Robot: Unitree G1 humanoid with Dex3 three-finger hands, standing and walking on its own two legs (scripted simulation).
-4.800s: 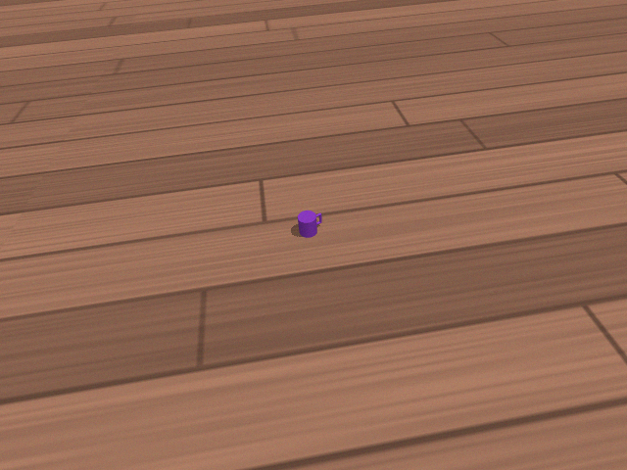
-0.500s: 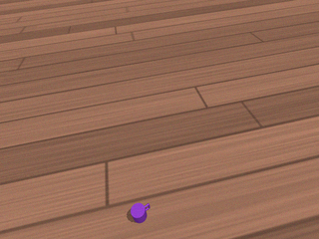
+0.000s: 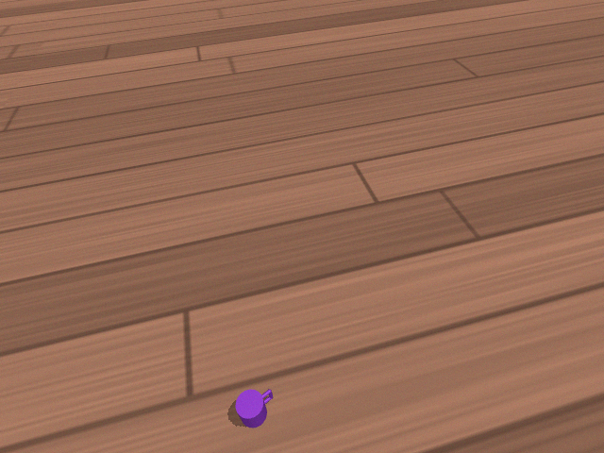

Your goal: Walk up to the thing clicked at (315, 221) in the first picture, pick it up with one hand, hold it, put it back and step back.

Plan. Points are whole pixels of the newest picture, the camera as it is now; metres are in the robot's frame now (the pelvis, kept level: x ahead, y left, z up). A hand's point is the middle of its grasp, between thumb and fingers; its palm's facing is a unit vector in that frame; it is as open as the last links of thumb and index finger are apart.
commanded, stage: walk up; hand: left
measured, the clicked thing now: (256, 405) +0.45 +0.22 -0.74
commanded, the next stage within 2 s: none
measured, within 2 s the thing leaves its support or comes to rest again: neither
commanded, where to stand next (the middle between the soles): +0.05 +0.00 m, yaw +0 degrees
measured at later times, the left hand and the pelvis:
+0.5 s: hand out of the picture +0.08 +0.25 -0.16, palm faces -0.04 -0.93 -0.37, open 7.4 cm; pelvis +0.02 -0.03 -0.01, yaw -1 degrees
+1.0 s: hand out of the picture +0.08 +0.31 -0.14, palm faces +0.11 -0.82 -0.56, open 7.4 cm; pelvis +0.03 -0.01 -0.03, yaw +5 degrees
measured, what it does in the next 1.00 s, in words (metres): lifts its left foot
